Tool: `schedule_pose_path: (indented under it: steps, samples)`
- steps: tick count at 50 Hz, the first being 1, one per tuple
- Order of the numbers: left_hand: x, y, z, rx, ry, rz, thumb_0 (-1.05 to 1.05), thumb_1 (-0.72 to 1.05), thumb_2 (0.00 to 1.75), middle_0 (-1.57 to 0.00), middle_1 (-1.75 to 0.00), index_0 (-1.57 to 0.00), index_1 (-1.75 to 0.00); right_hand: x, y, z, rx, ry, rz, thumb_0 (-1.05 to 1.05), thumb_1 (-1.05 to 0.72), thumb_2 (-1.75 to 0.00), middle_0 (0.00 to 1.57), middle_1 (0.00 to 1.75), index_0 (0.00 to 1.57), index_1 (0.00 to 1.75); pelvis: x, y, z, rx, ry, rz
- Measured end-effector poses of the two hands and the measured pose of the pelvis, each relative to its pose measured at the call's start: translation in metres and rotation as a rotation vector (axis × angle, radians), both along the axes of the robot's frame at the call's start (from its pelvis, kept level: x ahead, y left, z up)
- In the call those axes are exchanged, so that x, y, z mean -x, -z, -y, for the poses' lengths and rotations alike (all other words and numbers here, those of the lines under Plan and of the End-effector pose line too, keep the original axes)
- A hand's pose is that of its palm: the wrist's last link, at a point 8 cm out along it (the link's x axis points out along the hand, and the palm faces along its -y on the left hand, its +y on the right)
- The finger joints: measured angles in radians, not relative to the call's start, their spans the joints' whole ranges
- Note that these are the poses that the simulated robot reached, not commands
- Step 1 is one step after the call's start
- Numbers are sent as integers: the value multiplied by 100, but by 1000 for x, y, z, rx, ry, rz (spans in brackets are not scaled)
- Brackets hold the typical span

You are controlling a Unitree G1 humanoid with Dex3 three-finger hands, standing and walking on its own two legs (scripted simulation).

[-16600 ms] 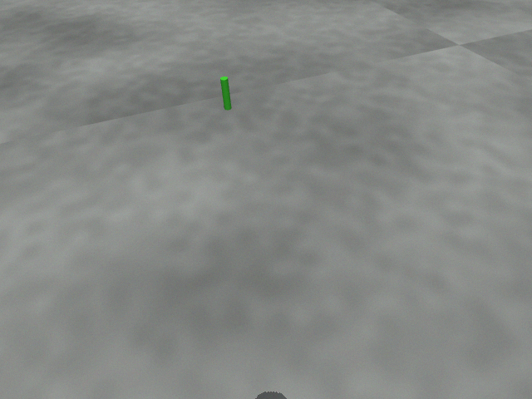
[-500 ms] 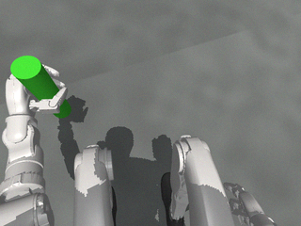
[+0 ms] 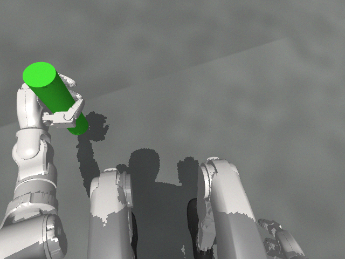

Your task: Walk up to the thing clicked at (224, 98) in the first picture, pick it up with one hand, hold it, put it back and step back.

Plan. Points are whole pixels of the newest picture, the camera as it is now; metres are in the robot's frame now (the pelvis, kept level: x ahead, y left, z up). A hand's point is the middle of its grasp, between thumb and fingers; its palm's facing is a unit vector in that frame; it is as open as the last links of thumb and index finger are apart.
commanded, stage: lift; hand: left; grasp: from the side
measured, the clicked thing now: (63, 106) +0.46 +0.23 -0.04
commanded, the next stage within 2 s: none
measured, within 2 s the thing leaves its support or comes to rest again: neither
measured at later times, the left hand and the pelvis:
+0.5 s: hand (56, 96) +0.45 +0.22 +0.03, palm faces +0.06 -1.00 -0.05, open 6.9 cm; pelvis +0.01 +0.00 +0.03, yaw +1 degrees
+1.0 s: hand (0, 64) +0.41 +0.20 +0.19, palm faces +0.08 -0.99 -0.06, open 6.9 cm; pelvis +0.02 +0.00 +0.16, yaw +2 degrees
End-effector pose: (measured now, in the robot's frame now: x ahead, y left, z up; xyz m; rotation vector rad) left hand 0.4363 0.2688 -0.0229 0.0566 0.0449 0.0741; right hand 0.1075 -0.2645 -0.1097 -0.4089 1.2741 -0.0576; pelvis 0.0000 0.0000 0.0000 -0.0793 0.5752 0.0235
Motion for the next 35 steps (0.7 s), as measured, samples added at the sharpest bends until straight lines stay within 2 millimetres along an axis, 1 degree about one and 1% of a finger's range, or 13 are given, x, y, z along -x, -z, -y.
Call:
schedule_pose_path:
  steps: [10, 16, 20, 24, 28, 35]
  samples:
    - [-9, -13, -1, -2, -20, 8, 4, -5, 113, -92, -109, -93, -107, 3, -7, 1, -1, 18, -11, 0, -91, -90, 20, 30, 21, 30, -3, -8, -1, -4, -4, -15]
    - [-4, -22, -2, -3, -7, 11, 4, -5, 113, -92, -109, -93, -107, 1, -9, 2, -11, 30, -3, 0, -92, -90, 20, 30, 21, 30, -4, -13, 0, -11, -8, -17]
    - [2, -32, -1, 1, 10, 6, 4, -5, 113, -92, -109, -93, -107, -4, -15, 2, -16, 40, 22, 1, -93, -90, 20, 30, 21, 30, -5, -20, 0, -16, -9, -17]
    - [9, -47, 1, 5, 18, 7, 4, -5, 113, -92, -109, -93, -107, -12, -26, 1, -20, 48, 55, 1, -93, -90, 20, 30, 21, 30, -6, -31, 1, -18, -10, -18]
    - [15, -66, 2, 11, 11, 10, 4, -5, 113, -92, -109, -93, -107, -22, -42, -1, -25, 50, 93, 1, -92, -90, 20, 30, 21, 30, -7, -46, 1, -20, -11, -18]
    - [24, -110, 2, 7, 4, 24, 4, -5, 113, -92, -109, -93, -107, -42, -76, -5, -33, 53, 157, 1, -92, -90, 20, 30, 21, 30, -11, -78, -1, -21, -14, -8]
